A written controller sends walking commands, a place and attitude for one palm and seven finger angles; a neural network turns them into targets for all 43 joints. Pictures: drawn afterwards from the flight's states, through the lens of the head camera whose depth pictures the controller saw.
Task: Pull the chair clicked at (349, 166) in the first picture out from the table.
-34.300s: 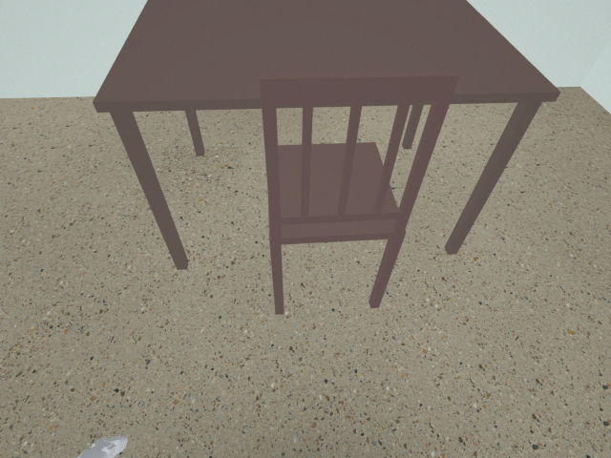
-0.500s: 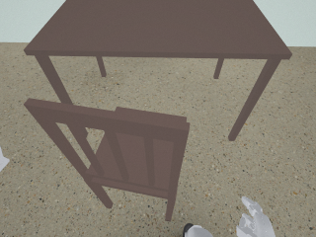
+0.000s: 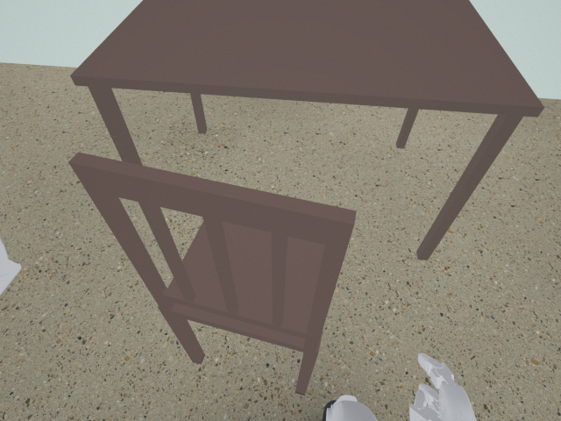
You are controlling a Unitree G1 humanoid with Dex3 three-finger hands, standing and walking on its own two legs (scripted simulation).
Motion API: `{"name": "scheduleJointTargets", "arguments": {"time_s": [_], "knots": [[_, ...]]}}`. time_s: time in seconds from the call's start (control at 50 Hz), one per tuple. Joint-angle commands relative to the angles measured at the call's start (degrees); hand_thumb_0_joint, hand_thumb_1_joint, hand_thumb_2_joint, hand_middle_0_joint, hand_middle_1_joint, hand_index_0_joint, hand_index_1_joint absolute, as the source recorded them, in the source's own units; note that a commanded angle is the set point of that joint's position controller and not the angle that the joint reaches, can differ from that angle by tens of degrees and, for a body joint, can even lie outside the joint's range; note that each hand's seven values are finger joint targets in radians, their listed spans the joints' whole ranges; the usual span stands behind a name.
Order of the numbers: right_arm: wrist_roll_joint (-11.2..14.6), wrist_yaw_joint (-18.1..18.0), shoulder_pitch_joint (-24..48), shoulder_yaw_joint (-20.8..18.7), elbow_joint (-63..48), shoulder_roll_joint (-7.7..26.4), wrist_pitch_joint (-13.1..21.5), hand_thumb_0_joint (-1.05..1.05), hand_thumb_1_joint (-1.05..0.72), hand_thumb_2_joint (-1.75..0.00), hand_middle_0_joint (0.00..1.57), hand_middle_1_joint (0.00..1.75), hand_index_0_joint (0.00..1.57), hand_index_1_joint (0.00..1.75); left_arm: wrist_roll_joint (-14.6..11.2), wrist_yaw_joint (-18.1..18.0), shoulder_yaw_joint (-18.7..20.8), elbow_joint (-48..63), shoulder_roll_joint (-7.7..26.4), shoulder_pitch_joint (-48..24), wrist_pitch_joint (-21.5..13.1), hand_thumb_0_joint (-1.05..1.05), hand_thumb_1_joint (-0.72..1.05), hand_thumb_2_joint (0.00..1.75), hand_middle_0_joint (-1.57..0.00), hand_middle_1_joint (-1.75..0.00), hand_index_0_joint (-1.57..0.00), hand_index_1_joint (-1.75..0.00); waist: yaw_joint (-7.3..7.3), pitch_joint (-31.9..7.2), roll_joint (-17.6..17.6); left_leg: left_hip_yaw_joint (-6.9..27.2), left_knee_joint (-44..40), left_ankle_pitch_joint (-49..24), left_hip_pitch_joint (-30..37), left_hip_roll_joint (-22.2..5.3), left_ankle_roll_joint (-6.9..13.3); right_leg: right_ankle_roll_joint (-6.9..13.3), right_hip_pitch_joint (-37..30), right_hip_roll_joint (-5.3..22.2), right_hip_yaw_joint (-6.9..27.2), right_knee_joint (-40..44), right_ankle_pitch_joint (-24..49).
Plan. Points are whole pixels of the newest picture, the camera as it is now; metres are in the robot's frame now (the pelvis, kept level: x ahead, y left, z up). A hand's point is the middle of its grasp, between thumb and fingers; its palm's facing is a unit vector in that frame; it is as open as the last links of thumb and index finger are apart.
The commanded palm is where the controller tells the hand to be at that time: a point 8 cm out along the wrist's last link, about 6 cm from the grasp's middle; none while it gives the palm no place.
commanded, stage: step back with the hand held close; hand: left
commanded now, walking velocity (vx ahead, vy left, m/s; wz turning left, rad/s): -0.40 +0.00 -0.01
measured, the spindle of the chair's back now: (224, 271) +0.36 +0.13 -0.05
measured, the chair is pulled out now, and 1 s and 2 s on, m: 0.30 0.30 0.30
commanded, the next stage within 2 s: stop stepping back and stand still in 1.70 s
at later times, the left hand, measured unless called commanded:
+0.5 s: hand (27, 250) +0.23 +0.26 +0.20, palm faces +0.48 -0.72 -0.51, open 7.4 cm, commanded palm +0.15 +0.30 +0.21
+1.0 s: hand (12, 257) +0.22 +0.28 +0.20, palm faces +0.46 -0.70 -0.54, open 7.4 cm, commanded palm +0.14 +0.31 +0.21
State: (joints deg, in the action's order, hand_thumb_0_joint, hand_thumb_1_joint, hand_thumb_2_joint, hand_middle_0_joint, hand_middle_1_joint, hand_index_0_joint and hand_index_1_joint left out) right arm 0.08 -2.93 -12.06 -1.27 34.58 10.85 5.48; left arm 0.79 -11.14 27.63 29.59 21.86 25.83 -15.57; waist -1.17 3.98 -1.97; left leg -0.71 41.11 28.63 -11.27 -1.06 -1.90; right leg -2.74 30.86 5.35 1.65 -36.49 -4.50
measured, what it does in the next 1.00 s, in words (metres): stands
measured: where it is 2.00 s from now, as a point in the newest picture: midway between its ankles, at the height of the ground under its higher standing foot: outside the picture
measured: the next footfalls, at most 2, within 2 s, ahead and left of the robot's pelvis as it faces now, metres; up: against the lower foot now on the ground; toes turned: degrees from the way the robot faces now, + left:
right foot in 1.38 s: +0.05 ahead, -0.13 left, +0.00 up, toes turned -4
right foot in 1.88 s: -0.11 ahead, -0.15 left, +0.00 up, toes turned -7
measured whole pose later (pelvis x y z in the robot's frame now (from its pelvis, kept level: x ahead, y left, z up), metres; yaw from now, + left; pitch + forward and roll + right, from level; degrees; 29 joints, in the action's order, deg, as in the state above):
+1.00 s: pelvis +0.00 +0.01 +0.01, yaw +0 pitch +1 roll +1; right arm 0.4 -2.9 -12.5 -2.9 33.8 11.4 5.1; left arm 0.7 -10.8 30.3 31.1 25.8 30.9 -16.0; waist 1.5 3.6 -2.6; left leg -0.5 38.8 27.1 -12.6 -1.7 -1.7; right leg -1.7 30.5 4.1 1.4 -37.6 -6.5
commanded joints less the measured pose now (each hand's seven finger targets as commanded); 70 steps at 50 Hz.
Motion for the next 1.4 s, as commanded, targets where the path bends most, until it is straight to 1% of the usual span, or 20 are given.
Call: {"name": "scheduleJointTargets", "arguments": {"time_s": [0.0, 0.14, 0.32, 0.5, 0.62, 0.72, 0.78, 0.82, 0.86, 0.92, 0.98, 1.0, 1.06, 1.14, 1.18, 1.22, 1.24, 1.3, 1.34, 1.38], "knots": [[-0.07, -0.18, 2.42, -3.66, -8.00, 8.46, 2.15, 0.00, -0.90, -0.90, 0.20, 0.30, 0.20, 0.30, -0.43, -1.00, 7.21, 8.66, 11.35, -1.62, -2.91, 0.00, 0.90, 0.90, -0.20, -0.30, -0.20, -0.30, 1.15, -6.10, 2.21, 1.62, -14.07, 0.83, -19.31, -3.58, 5.41, 3.78, -21.41, 2.56, 7.22, 5.17, -5.06], [0.19, 0.33, 3.04, -4.37, -9.00, 8.59, 1.51, 0.00, -0.90, -0.90, 0.20, 0.30, 0.20, 0.30, -0.27, -0.72, 8.50, 10.93, 12.41, 1.28, -3.36, 0.00, 0.90, 0.90, -0.20, -0.30, -0.20, -0.30, 1.30, -10.23, -0.60, 1.12, -12.99, -1.55, -17.20, -3.25, 5.02, 3.76, -23.07, 3.36, 6.89, 6.70, -0.22], [0.26, -0.42, 3.63, -4.85, -8.83, 8.56, 2.65, 0.00, -0.90, -0.90, 0.20, 0.30, 0.20, 0.30, -0.72, -1.01, 9.91, 13.85, 13.22, 3.36, -4.19, 0.00, 0.90, 0.90, -0.20, -0.30, -0.20, -0.30, 1.55, -11.25, 6.49, 1.82, -13.62, -10.99, -18.79, -5.68, 4.55, 3.36, -26.68, 2.14, 3.12, -2.10, 18.36], [0.03, -0.42, 2.74, -4.52, -7.92, 8.34, 1.53, 0.00, -0.90, -0.90, 0.20, 0.30, 0.20, 0.30, -0.51, -1.10, 9.09, 10.75, 12.56, 2.72, -3.39, 0.00, 0.90, 0.90, -0.20, -0.30, -0.20, -0.30, 1.57, -9.37, 1.02, 0.84, -13.40, -4.05, -16.49, -3.60, 4.27, 3.83, -23.05, 3.15, 5.21, 4.98, 7.42], [0.17, -0.48, 4.16, -4.51, -8.89, 8.60, 2.18, 0.00, -0.90, -0.90, 0.20, 0.30, 0.20, 0.30, -0.56, -1.10, 8.58, 12.49, 11.75, 2.09, -3.70, 0.00, 0.90, 0.90, -0.20, -0.30, -0.20, -0.30, 1.59, -7.72, 8.62, 3.05, -17.07, -8.38, -22.50, -8.04, 6.10, 2.75, -25.81, -0.46, 1.51, -5.64, 10.48], [-0.13, -0.58, 2.68, -4.40, -8.28, 8.42, 2.61, 0.00, -0.90, -0.90, 0.20, 0.30, 0.20, 0.30, -0.84, -1.08, 7.61, 13.48, 12.62, -0.99, -3.34, 0.00, 0.90, 0.90, -0.20, -0.30, -0.20, -0.30, 1.57, -7.63, 2.04, 0.31, -10.27, -4.58, -18.53, -4.18, 4.49, 4.04, -22.41, 3.24, 6.51, 0.50, 12.87], [-0.69, -0.46, 1.60, -4.20, -7.05, 8.55, 1.85, 0.00, -0.90, -0.90, 0.20, 0.30, 0.20, 0.30, -0.36, -1.29, 8.88, 13.26, 15.16, -2.09, -2.68, 0.00, 0.90, 0.90, -0.20, -0.30, -0.20, -0.30, 1.68, -9.46, -4.60, -1.49, -5.35, 1.02, -11.23, 0.10, 3.41, 5.66, -17.60, 7.68, 12.09, 14.19, 3.68], [-0.69, -0.27, 1.85, -3.84, -7.38, 8.48, 1.25, 0.00, -0.90, -0.90, 0.20, 0.30, 0.20, 0.30, -0.15, -1.19, 9.00, 13.07, 14.80, -0.85, -2.56, 0.00, 0.90, 0.90, -0.20, -0.30, -0.20, -0.30, 1.49, -10.22, -5.54, -0.89, -8.37, 0.52, -8.99, -0.21, 3.85, 5.30, -17.07, 7.02, 9.90, 15.96, -3.31], [-0.40, -0.17, 2.84, -3.87, -8.09, 8.92, 1.08, 0.00, -0.90, -0.90, 0.20, 0.30, 0.20, 0.30, -0.10, -1.08, 9.94, 12.29, 14.26, 2.39, -2.95, 0.00, 0.90, 0.90, -0.20, -0.30, -0.20, -0.30, 1.23, -10.73, -0.62, 1.92, -15.15, -0.94, -11.32, -3.37, 5.13, 3.95, -18.98, 3.44, 6.08, 11.06, -7.16], [0.15, -0.41, 5.14, -4.43, -9.23, 8.69, 2.24, 0.00, -0.90, -0.90, 0.20, 0.30, 0.20, 0.30, -0.29, -1.21, 10.33, 12.81, 12.20, 4.11, -3.94, 0.00, 0.90, 0.90, -0.20, -0.30, -0.20, -0.30, 1.84, -8.77, 14.63, 6.55, -20.32, -10.86, -22.35, -11.87, 8.16, 1.99, -24.16, -2.69, -0.94, -10.43, 3.22], [0.74, -0.08, 5.01, -5.14, -8.33, 7.73, 3.63, 0.00, -0.90, -0.90, 0.20, 0.30, 0.20, 0.30, -1.79, -0.79, 8.27, 12.84, 11.52, 3.18, -3.49, 0.00, 0.90, 0.90, -0.20, -0.30, -0.20, -0.30, 1.93, -8.40, 9.33, 3.51, -13.79, -23.85, -17.45, -10.98, 6.11, 3.05, -21.57, -1.02, 1.20, -8.82, 5.45], [0.38, -0.06, 3.36, -4.98, -7.85, 7.65, 3.76, 0.00, -0.90, -0.90, 0.20, 0.30, 0.20, 0.30, -1.84, -0.62, 7.18, 13.18, 10.61, 3.48, -3.68, 0.00, 0.90, 0.90, -0.20, -0.30, -0.20, -0.30, 1.86, -8.15, 6.63, 2.06, -10.03, -27.83, -13.80, -9.33, 4.86, 3.90, -20.36, 0.41, 2.01, -4.70, 13.50], [-0.43, 0.13, 1.64, -4.64, -7.09, 8.46, 2.96, 0.00, -0.90, -0.90, 0.20, 0.30, 0.20, 0.30, -1.16, -0.55, 5.74, 13.85, 11.91, 1.03, -3.06, 0.00, 0.90, 0.90, -0.20, -0.30, -0.20, -0.30, 2.75, -10.57, -0.33, -0.62, -4.24, -17.46, -9.76, -3.03, 1.93, 6.16, -19.74, 7.62, 9.31, 5.10, 28.72], [-0.34, -0.05, 2.80, -4.18, -6.91, 7.33, 1.66, 0.00, -0.90, -0.90, 0.20, 0.30, 0.20, 0.30, -0.90, -0.88, 9.12, 13.43, 14.64, 3.88, -2.24, 0.00, 0.90, 0.90, -0.20, -0.30, -0.20, -0.30, 1.51, -13.54, -5.63, -0.48, -8.13, -8.78, -6.31, -1.81, 2.61, 5.78, -18.78, 8.26, 8.22, 11.34, 12.94], [0.04, -0.32, 4.41, -4.43, -7.43, 8.27, 1.41, 0.00, -0.90, -0.90, 0.20, 0.30, 0.20, 0.30, -0.85, -1.17, 11.93, 14.10, 16.53, 6.96, -2.86, 0.00, 0.90, 0.90, -0.20, -0.30, -0.20, -0.30, 0.99, -12.99, 1.79, 2.99, -15.54, -10.67, -8.32, -5.65, 4.57, 3.99, -18.67, 3.81, 4.55, 7.16, 4.73], [0.14, -0.35, 5.76, -4.20, -9.18, 8.22, 2.18, 0.00, -0.90, -0.90, 0.20, 0.30, 0.20, 0.30, -1.10, -0.84, 11.20, 15.92, 13.91, 7.28, -3.73, 0.00, 0.90, 0.90, -0.20, -0.30, -0.20, -0.30, 1.80, -10.75, 14.85, 7.21, -19.87, -16.53, -16.90, -12.38, 7.41, 2.14, -21.13, -2.21, -1.54, -8.34, 3.90], [0.02, -0.34, 6.23, -3.92, -9.15, 7.12, 2.84, 0.00, -0.90, -0.90, 0.20, 0.30, 0.20, 0.30, -1.62, -0.68, 10.48, 15.57, 12.50, 6.66, -3.87, 0.00, 0.90, 0.90, -0.20, -0.30, -0.20, -0.30, 1.92, -10.20, 17.85, 7.63, -19.91, -22.31, -18.75, -14.23, 8.02, 1.88, -20.56, -3.12, -2.11, -13.73, -2.03], [-0.08, -0.23, 5.03, -4.31, -7.22, 6.66, 5.06, 0.00, -0.90, -0.90, 0.20, 0.30, 0.20, 0.30, -2.96, -0.59, 7.29, 15.56, 10.28, 4.97, -3.78, 0.00, 0.90, 0.90, -0.20, -0.30, -0.20, -0.30, 1.64, -6.08, 15.52, 5.64, -15.45, -36.65, -12.03, -16.04, 7.55, 2.87, -13.05, -2.74, -1.03, -10.43, -14.67], [-0.08, 0.46, 2.74, -4.42, -5.10, 7.02, 5.31, 0.00, -0.90, -0.90, 0.20, 0.30, 0.20, 0.30, -2.77, 0.08, 4.72, 13.30, 8.78, 5.41, -3.85, 0.00, 0.90, 0.90, -0.20, -0.30, -0.20, -0.30, 1.75, -5.65, 11.84, 3.46, -7.06, -47.24, -2.20, -14.18, 4.68, 3.77, -12.31, -0.09, -2.00, 3.42, -1.45], [0.00, 0.78, 1.19, -4.37, -3.27, 7.53, 5.10, 0.00, -0.90, -0.90, 0.20, 0.30, 0.20, 0.30, -1.96, 0.25, 2.92, 11.08, 9.48, 2.75, -3.52, 0.00, 0.90, 0.90, -0.20, -0.30, -0.20, -0.30, 3.01, -7.52, 3.64, 0.27, 1.81, -44.04, -2.51, -9.50, 2.37, 5.98, -18.58, 4.49, 0.81, 10.95, 27.56]]}}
